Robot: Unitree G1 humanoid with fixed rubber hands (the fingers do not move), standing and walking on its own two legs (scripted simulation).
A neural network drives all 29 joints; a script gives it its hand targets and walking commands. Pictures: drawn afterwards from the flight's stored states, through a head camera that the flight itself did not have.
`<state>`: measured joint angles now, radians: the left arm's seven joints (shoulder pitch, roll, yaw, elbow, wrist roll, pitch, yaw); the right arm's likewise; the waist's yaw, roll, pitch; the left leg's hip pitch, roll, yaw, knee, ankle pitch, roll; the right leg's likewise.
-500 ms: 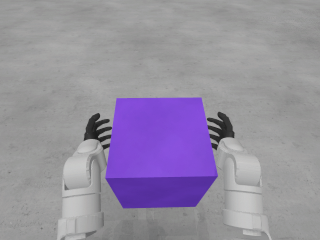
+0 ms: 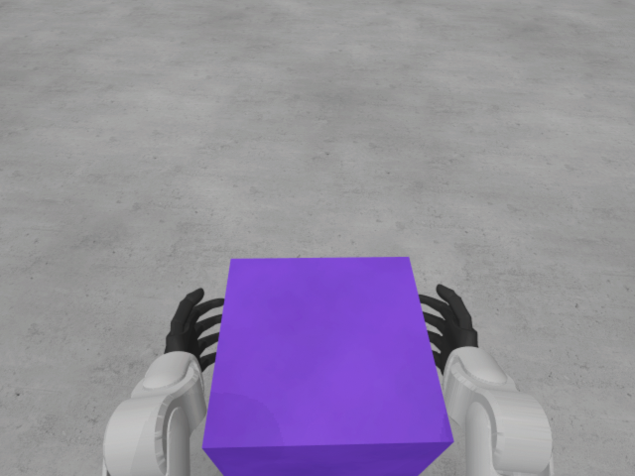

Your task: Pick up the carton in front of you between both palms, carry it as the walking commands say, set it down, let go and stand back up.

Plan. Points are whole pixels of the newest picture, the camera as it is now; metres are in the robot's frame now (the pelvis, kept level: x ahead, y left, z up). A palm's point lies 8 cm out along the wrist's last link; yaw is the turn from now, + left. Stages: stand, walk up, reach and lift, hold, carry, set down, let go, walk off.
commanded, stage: carry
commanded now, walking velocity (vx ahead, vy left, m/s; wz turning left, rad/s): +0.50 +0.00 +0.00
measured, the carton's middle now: (320, 383) +0.23 +0.01 -0.01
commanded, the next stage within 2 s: none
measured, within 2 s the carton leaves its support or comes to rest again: neither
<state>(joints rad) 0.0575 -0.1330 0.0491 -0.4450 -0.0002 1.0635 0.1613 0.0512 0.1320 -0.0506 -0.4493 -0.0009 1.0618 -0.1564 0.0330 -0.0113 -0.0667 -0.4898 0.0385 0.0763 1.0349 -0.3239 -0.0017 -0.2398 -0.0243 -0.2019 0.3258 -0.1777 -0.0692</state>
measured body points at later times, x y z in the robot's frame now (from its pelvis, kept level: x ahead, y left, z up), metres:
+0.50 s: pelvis +0.33 +0.04 +0.00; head +0.31 +0.06 +0.45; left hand +0.58 +0.17 +0.07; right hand +0.55 -0.13 +0.08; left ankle +0.35 +0.12 -0.75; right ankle +0.30 -0.10 -0.68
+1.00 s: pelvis +0.64 -0.04 +0.00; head +0.64 -0.06 +0.45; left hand +0.87 +0.12 +0.07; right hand +0.88 -0.19 +0.06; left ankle +0.63 +0.11 -0.67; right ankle +0.64 -0.11 -0.75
